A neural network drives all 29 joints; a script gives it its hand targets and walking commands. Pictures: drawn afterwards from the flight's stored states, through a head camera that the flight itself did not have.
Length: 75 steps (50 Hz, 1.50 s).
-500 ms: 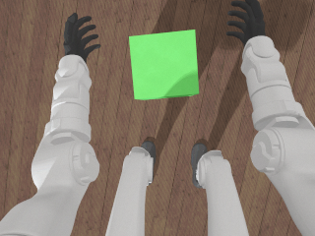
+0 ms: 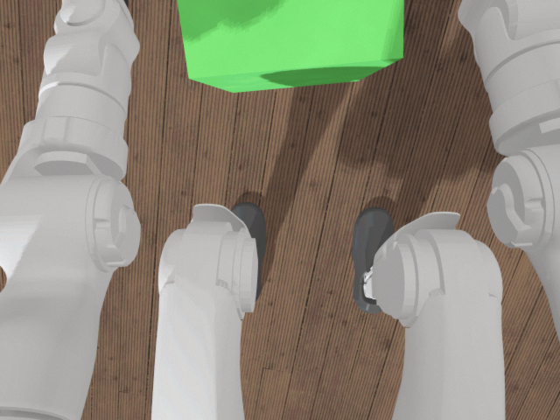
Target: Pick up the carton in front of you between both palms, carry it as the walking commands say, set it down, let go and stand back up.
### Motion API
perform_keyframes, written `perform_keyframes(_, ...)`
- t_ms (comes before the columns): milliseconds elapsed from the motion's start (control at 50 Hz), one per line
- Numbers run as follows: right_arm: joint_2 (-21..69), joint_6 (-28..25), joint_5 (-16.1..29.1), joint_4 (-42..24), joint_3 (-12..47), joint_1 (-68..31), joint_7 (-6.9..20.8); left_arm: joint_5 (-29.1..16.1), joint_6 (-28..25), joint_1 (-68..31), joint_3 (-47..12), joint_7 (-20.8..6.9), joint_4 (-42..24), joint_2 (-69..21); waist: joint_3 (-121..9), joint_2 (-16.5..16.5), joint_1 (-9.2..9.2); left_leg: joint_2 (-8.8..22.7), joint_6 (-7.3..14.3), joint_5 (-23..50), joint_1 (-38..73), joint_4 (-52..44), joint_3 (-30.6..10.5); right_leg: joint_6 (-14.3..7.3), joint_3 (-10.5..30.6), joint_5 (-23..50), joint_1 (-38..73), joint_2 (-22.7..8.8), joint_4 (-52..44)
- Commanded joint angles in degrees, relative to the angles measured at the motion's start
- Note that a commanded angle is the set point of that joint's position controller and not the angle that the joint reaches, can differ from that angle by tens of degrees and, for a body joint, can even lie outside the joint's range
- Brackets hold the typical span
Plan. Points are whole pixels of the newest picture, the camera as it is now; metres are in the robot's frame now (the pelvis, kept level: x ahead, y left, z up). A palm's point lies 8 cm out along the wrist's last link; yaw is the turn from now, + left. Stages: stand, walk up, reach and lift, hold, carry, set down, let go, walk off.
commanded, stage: reach and lift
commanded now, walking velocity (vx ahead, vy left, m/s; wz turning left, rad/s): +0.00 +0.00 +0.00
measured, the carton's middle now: out of the picture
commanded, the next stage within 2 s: none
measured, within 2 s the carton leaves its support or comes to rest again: leaves its support in 0.98 s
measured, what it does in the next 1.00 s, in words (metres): stands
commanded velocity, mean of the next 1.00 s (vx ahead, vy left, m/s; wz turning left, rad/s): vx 0.00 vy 0.00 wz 0.00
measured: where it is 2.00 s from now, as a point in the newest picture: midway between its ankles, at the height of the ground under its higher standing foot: (308, 274)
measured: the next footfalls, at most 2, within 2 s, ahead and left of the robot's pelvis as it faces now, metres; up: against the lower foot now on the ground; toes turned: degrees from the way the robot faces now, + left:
none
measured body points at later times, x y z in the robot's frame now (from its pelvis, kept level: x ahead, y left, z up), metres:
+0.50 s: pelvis +0.01 +0.00 -0.02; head +0.38 +0.02 +0.22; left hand +0.56 +0.22 -0.20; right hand +0.59 -0.12 -0.20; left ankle +0.12 +0.12 -0.36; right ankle +0.12 -0.12 -0.36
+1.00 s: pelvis +0.01 +0.00 -0.03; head +0.38 +0.01 +0.22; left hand +0.56 +0.20 -0.19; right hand +0.59 -0.10 -0.19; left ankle +0.12 +0.12 -0.36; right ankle +0.12 -0.12 -0.36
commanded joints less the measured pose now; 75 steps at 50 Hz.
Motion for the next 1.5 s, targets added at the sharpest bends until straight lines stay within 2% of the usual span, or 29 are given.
perform_keyframes(0,-6.73,-2.36,0.68,-2.69,0.13,-17.61,0.57,-0.21,-2.15,-16.10,-0.31,0.06,-2.70,8.27,-66.29,-1.69,1.79,0.50,-1.58,13.69,32.67,-7.76,2.44,0.49,-1.42,10.99,34.29,0.48,-5.49)
perform_keyframes(80,-8.53,-3.94,2.59,-3.73,1.85,-20.51,0.45,-1.84,-3.40,-18.99,-2.03,0.77,-4.20,9.40,-70.94,-1.51,1.87,0.32,-1.54,18.79,36.88,-4.83,2.14,0.45,-1.58,15.06,35.89,0.43,-2.08)
perform_keyframes(160,-7.75,-4.27,3.44,-6.66,3.76,-21.53,-0.24,-3.64,-3.83,-19.45,-2.82,1.07,-6.58,10.32,-74.63,-4.08,2.50,-0.21,-0.98,23.05,39.61,-3.36,1.83,0.75,-2.42,18.61,37.82,0.92,0.08)
perform_keyframes(240,-6.74,-4.02,3.86,-8.10,3.98,-18.73,-0.41,-3.89,-3.54,-16.10,-3.59,1.34,-6.06,8.70,-77.00,-2.78,2.70,-0.75,-1.09,26.64,44.13,-2.68,1.97,0.69,-3.32,20.09,37.12,1.53,0.44)
perform_keyframes(320,-5.12,-3.83,2.32,-3.88,2.29,-14.54,0.12,-2.69,-3.26,-13.49,-3.36,0.79,-2.83,5.77,-67.19,-1.74,1.53,-0.82,-1.32,22.56,38.86,-3.36,1.60,0.56,-2.92,15.98,31.38,1.52,-0.70)
perform_keyframes(400,-4.58,-4.38,0.75,-1.96,0.45,-13.87,0.40,-1.15,-3.58,-14.32,-2.48,0.32,-2.75,4.73,-63.55,-0.48,0.55,-0.79,-1.55,20.39,35.03,-3.77,1.69,0.45,-2.24,15.26,29.62,1.59,-1.28)
perform_keyframes(540,1.90,-4.45,1.45,-3.52,3.00,-19.02,0.29,-1.65,-3.49,-19.24,-4.88,-0.08,-4.45,-0.26,-63.80,-1.86,1.80,-1.37,-1.11,16.79,32.72,-4.68,2.40,0.45,-1.63,14.51,34.52,2.36,-1.88)
perform_keyframes(580,3.48,-4.16,0.29,-3.74,2.67,-20.14,0.29,-0.12,-3.25,-19.91,-3.65,-0.06,-3.93,-1.48,-63.08,-2.34,2.31,-1.72,-0.99,15.57,33.01,-4.95,2.51,0.60,-1.77,13.53,35.59,2.71,-2.02)
perform_keyframes(600,5.73,-4.02,-0.38,-4.25,2.71,-20.90,0.50,0.08,-3.06,-20.96,-4.14,-0.58,-4.31,-4.45,-62.61,-2.64,1.88,-2.12,-0.87,15.14,33.21,-5.00,2.51,0.45,-1.82,13.19,36.50,2.97,-2.27)
perform_keyframes(620,13.34,-3.69,-0.41,-5.29,4.09,-23.66,1.86,-0.11,-2.64,-23.50,-5.84,-2.24,-5.24,-12.54,-61.91,-2.80,1.57,-2.68,-0.64,14.79,33.66,-4.97,2.56,0.16,-1.92,12.98,36.79,3.58,-2.42)
perform_keyframes(680,40.93,-1.55,-2.71,-5.22,6.68,-30.13,9.02,1.96,0.03,-32.40,-10.63,-9.54,-6.58,-39.14,-57.15,-2.37,1.28,-4.05,-0.41,12.93,31.63,-3.91,2.75,-0.42,-2.55,11.50,34.45,5.26,-1.53)
perform_keyframes(700,46.71,-0.61,-3.67,-5.81,6.11,-30.09,11.41,2.88,1.24,-32.70,-10.60,-12.04,-7.49,-45.37,-55.35,-2.29,1.20,-4.38,-0.06,12.03,30.70,-3.58,3.00,-0.68,-3.00,10.63,33.05,5.58,-1.27)
perform_keyframes(740,54.16,1.01,-5.01,-7.05,4.81,-28.60,14.64,3.94,3.13,-32.26,-9.91,-15.70,-10.08,-52.24,-53.67,-2.41,1.30,-4.87,0.32,11.56,29.38,-3.10,3.82,-1.12,-3.94,10.00,30.94,5.83,-1.08)
perform_keyframes(800,59.55,2.70,-5.40,-9.66,4.90,-27.71,16.71,4.16,5.15,-32.07,-10.19,-18.65,-14.30,-56.63,-54.86,-3.34,1.96,-4.87,0.63,13.01,28.37,-2.50,4.25,-1.64,-4.28,10.88,29.98,5.84,-0.45)
perform_keyframes(880,63.93,3.89,-1.91,-16.38,9.79,-29.73,16.38,0.85,6.75,-34.66,-14.83,-19.46,-21.82,-59.78,-68.88,-3.59,2.92,-4.76,0.33,18.76,34.14,-1.86,4.91,-1.85,-4.79,16.03,35.59,6.01,0.52)
perform_keyframes(960,68.76,4.66,1.90,-29.44,15.94,-34.66,14.69,-3.12,8.18,-35.35,-19.50,-17.82,-31.49,-65.64,-96.45,-4.07,2.20,-5.60,-0.13,31.34,47.25,-2.02,5.21,-1.52,-5.81,27.05,46.25,6.85,0.08)
perform_keyframes(1000,72.65,5.90,1.26,-33.38,16.22,-32.71,14.28,-2.90,9.56,-34.71,-20.50,-17.43,-35.64,-67.41,-107.90,-2.89,1.92,-6.23,-0.34,36.97,51.86,-2.84,4.87,-1.35,-5.51,31.51,48.97,7.44,-0.93)
perform_keyframes(1040,75.54,7.37,-0.61,-34.49,16.09,-29.25,13.90,-1.43,10.64,-33.32,-21.84,-16.57,-38.01,-70.40,-111.89,-1.56,1.51,-6.86,-0.92,37.54,53.73,-4.28,4.99,-0.88,-5.58,31.53,47.18,8.27,-2.60)
perform_keyframes(1060,76.53,8.18,-1.53,-34.07,15.71,-27.32,14.11,-0.29,11.32,-31.17,-21.58,-16.32,-37.80,-71.07,-110.50,-1.08,1.90,-7.00,-0.97,37.08,55.03,-5.54,4.93,-0.48,-5.83,29.58,43.82,8.52,-3.84)
perform_keyframes(1080,76.21,8.37,-2.62,-32.86,15.21,-26.73,14.16,0.85,11.81,-27.81,-20.46,-15.90,-36.33,-72.98,-108.03,-1.57,3.47,-7.62,-0.86,31.68,47.41,-7.12,5.82,-0.82,-5.24,29.18,47.08,8.25,-3.56)
perform_keyframes(1100,79.56,9.64,-4.39,-29.80,14.11,-22.45,14.69,3.26,12.40,-25.21,-19.65,-16.03,-34.08,-72.08,-99.80,-2.78,2.27,-7.04,-0.66,29.12,49.29,-9.85,5.10,0.16,-5.95,24.06,39.93,8.73,-7.23)
perform_keyframes(1120,80.30,10.23,-5.79,-27.84,12.50,-18.95,15.28,4.82,13.01,-23.57,-18.26,-16.29,-32.80,-72.93,-93.92,-1.40,2.55,-7.15,-1.06,27.47,46.98,-10.77,5.27,0.04,-5.38,20.62,35.48,8.77,-9.46)
perform_keyframes(1140,80.69,10.72,-7.38,-25.68,10.94,-16.81,15.65,6.43,13.56,-21.72,-16.66,-16.54,-30.91,-73.79,-89.72,-1.68,2.50,-7.24,-1.15,25.45,44.98,-12.17,5.55,0.13,-5.44,18.18,33.44,8.84,-11.13)
perform_keyframes(1200,79.31,11.29,-12.64,-19.38,3.62,-14.53,16.30,11.42,14.65,-19.61,-11.60,-17.47,-25.41,-74.83,-78.22,-1.08,1.68,-7.41,-0.64,16.02,38.59,-16.63,5.74,-0.29,-5.85,9.92,29.78,9.33,-15.62)
perform_keyframes(1260,75.84,11.38,-17.89,-15.62,-3.40,-14.36,16.08,15.10,15.01,-20.30,-7.40,-18.24,-22.44,-73.83,-71.07,0.11,-0.82,-7.60,-0.43,8.43,34.28,-20.48,5.42,-1.15,-5.48,4.40,29.29,9.40,-19.68)
perform_keyframes(1340,75.01,11.37,-20.03,-15.29,-6.30,-15.79,15.96,17.37,15.12,-20.99,-4.56,-18.43,-21.53,-73.51,-73.25,1.06,-1.29,-7.83,-0.16,4.85,36.94,-24.50,5.27,-1.47,-5.00,2.25,32.18,9.30,-23.80)
perform_keyframes(1420,78.53,12.66,-18.94,-17.10,-4.11,-16.79,16.67,18.39,16.18,-20.11,-4.17,-18.64,-21.57,-75.16,-79.79,-0.11,0.21,-7.98,0.01,4.54,42.52,-27.94,5.61,-0.88,-5.07,1.74,37.32,9.33,-27.30)
perform_keyframes(1480,81.78,13.90,-17.50,-19.73,-1.04,-16.12,17.45,17.72,17.09,-18.83,-6.05,-19.21,-23.31,-77.24,-85.46,-1.29,0.93,-8.13,0.10,7.19,46.81,-29.75,5.90,-0.33,-5.15,3.87,42.32,9.41,-29.38)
